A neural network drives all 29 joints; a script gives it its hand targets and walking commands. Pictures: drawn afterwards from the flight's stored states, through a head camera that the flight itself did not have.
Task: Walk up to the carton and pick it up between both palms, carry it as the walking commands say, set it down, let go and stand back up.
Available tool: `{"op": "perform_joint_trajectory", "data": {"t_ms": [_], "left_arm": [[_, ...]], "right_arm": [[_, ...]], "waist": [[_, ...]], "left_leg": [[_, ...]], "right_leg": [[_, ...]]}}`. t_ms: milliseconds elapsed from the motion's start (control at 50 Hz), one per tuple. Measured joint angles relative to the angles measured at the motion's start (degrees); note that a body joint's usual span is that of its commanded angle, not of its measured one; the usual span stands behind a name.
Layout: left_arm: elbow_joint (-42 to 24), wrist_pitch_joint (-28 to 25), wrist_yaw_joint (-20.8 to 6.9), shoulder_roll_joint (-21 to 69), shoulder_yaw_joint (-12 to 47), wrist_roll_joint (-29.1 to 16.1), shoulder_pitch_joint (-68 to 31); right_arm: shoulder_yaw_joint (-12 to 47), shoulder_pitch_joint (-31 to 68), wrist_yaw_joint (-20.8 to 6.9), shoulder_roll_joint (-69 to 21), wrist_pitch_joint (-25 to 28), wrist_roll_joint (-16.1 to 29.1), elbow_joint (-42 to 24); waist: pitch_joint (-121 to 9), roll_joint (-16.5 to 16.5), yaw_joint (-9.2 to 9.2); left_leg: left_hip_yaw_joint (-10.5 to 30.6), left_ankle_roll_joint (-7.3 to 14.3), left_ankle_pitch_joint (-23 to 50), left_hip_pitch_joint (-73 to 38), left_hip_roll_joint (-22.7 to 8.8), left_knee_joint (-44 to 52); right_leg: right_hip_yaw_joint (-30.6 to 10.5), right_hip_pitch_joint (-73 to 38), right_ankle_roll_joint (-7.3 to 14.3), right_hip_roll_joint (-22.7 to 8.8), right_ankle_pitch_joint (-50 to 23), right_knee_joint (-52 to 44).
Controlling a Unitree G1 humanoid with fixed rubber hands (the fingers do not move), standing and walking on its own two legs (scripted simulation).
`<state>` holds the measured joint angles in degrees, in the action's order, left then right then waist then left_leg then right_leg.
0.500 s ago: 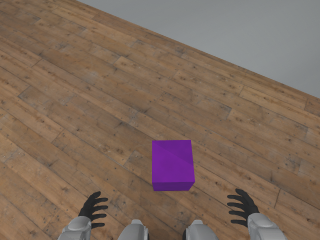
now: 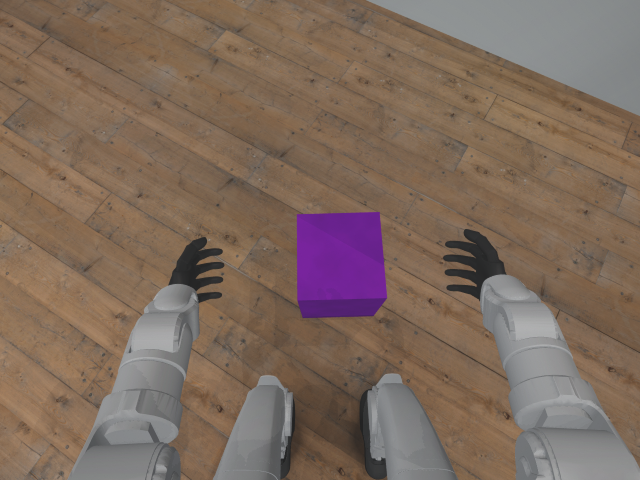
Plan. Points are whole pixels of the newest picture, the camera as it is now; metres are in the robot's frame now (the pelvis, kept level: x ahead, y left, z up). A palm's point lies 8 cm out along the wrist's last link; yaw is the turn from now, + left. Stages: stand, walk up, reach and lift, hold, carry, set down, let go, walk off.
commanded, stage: reach and lift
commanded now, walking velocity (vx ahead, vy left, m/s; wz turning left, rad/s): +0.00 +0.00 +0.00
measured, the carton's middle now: (338, 269) +0.51 -0.03 -0.56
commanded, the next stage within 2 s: none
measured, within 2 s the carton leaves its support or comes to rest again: neither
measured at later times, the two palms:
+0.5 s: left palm (220, 207) +0.48 +0.17 -0.12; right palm (466, 199) +0.49 -0.21 -0.12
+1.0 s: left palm (233, 214) +0.51 +0.17 -0.20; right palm (447, 211) +0.51 -0.21 -0.20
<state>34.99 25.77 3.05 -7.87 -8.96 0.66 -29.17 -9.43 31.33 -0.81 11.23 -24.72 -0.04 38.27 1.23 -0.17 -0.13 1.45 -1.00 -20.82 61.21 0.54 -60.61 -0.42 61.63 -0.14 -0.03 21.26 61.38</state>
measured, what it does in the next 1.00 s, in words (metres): lowers itself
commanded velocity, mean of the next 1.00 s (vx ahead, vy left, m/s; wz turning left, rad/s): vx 0.00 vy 0.00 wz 0.00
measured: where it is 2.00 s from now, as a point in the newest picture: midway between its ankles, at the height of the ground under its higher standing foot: (327, 449)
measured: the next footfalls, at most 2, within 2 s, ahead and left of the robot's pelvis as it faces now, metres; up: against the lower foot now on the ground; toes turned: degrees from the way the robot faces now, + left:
none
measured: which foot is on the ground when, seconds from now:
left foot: down 0.00-1.00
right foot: down 0.00-1.00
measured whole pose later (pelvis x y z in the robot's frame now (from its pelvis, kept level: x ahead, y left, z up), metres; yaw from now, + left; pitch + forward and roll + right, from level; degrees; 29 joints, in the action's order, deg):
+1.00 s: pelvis +0.00 +0.00 -0.08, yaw +0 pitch +49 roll +1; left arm 52.8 7.0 3.7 -9.7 -21.3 3.9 -65.5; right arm -22.2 67.2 -1.4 14.9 -5.9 -5.7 57.0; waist -5.1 -0.3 -0.1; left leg 2.9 -2.4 -21.7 100.2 1.8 -72.6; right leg -1.6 100.8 -0.1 1.3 21.8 73.4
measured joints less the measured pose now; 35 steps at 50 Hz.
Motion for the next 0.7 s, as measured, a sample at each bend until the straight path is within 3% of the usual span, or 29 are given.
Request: {"op": "perform_joint_trajectory", "data": {"t_ms": [120, 280, 520, 700], "left_arm": [[5.9, -3.5, 1.8, -0.2, -1.3, -0.9, -8.3], [8.1, -10.7, 3.9, 0.8, -4.0, -0.2, -15.7], [13.5, -17.4, 3.4, -0.3, -8.7, 1.4, -27.6], [11.6, -19.1, 2.3, -0.6, -10.0, 2.7, -32.5]], "right_arm": [[-2.1, 7.4, 0.0, 0.9, 4.0, -0.2, 6.1], [-3.7, 15.0, -0.1, 2.7, 11.5, 0.2, 10.0], [-7.4, 28.4, 0.2, 3.6, 17.6, -1.8, 15.2], [-10.6, 32.5, -0.7, 3.6, 19.4, -3.8, 13.9]], "waist": [[-0.8, 0.1, 0.32], [-3.9, 0.1, 0.71], [-5.1, -0.1, 0.3], [-5.3, 0.2, 0.43]], "left_leg": [[0.0, 0.1, 0.5, 5.5, 0.2, -0.5], [-0.7, 0.3, 1.1, 13.5, 0.5, -0.4], [-0.3, -0.2, 2.4, 22.6, 0.5, 0.7], [0.8, -0.9, 3.2, 27.8, 0.6, 1.2]], "right_leg": [[-0.2, 5.3, -0.1, -0.1, -0.7, 0.2], [-1.2, 13.8, -0.4, -0.1, -1.3, 0.6], [-1.3, 23.1, -0.2, 0.3, -2.5, -0.2], [-1.0, 28.1, 0.2, 0.8, -3.4, -1.0]]}}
